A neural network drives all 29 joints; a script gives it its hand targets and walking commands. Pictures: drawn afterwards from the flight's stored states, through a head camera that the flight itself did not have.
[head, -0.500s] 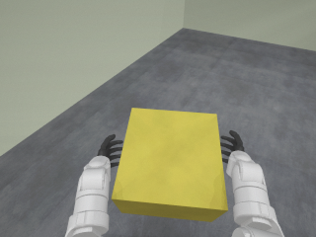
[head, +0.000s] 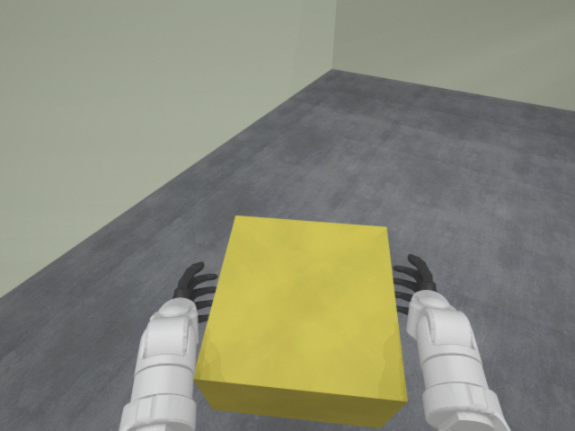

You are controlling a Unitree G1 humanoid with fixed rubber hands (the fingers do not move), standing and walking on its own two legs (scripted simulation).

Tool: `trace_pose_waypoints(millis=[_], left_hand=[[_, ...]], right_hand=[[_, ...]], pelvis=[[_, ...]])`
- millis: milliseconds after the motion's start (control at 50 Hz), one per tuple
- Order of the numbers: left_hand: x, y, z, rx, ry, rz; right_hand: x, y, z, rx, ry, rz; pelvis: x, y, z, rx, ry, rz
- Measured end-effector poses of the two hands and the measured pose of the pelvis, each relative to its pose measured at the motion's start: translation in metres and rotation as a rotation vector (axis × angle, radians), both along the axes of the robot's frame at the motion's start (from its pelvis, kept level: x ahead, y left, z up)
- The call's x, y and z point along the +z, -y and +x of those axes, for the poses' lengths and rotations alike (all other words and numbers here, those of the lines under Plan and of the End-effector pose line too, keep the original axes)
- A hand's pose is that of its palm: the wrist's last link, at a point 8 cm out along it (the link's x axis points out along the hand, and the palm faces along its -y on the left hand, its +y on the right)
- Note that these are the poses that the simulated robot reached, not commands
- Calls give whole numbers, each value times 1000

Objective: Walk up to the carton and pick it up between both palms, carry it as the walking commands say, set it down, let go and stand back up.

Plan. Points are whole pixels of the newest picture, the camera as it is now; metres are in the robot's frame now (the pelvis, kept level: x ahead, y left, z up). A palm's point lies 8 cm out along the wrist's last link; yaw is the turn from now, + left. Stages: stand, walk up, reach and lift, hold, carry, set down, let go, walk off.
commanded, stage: hold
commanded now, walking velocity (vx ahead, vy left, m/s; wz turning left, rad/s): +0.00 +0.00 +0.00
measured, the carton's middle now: (303, 314) +0.33 -0.01 -0.05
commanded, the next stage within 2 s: carry in 1.02 s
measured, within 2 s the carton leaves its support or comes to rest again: neither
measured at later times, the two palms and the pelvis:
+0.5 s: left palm (186, 317) +0.27 +0.16 +0.04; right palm (433, 312) +0.27 -0.19 +0.04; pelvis -0.02 +0.00 +0.00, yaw +0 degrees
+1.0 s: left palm (186, 317) +0.27 +0.16 +0.04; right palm (432, 312) +0.27 -0.19 +0.04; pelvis -0.02 +0.00 +0.00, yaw +0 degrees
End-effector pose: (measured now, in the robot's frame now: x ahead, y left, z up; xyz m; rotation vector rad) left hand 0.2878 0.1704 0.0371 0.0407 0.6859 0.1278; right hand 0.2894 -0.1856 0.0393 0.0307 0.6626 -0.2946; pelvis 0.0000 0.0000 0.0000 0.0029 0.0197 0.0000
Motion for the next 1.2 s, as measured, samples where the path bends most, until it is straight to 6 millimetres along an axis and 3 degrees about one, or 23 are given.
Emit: trace_pose_waypoints(millis=[400,1020,1200], left_hand=[[6,6,-15,-37,42,-20],[2,6,-14,-38,36,-19],[-7,-15,-29,55,59,-18]], right_hand=[[3,8,-17,-24,32,12],[-2,8,-16,-23,23,11],[-7,-19,-28,16,38,-64]], pelvis=[[-2,3,-16,1,36,4],[-2,3,-16,1,38,4],[-28,-12,-31,1,116,-16]])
